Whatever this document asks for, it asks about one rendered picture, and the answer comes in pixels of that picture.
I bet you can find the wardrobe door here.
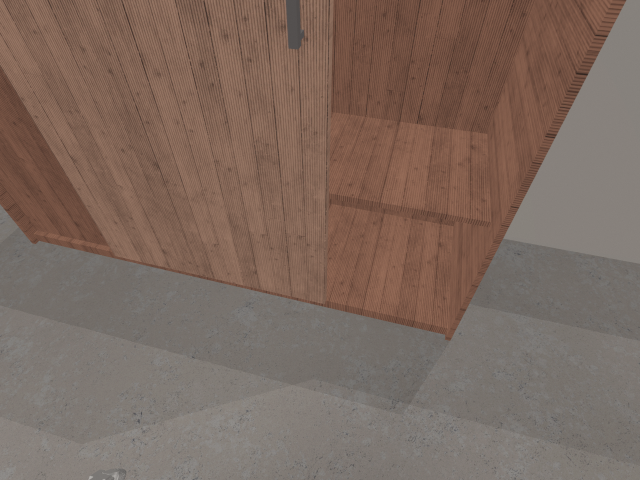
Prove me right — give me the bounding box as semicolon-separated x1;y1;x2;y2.
0;0;334;304
0;67;108;246

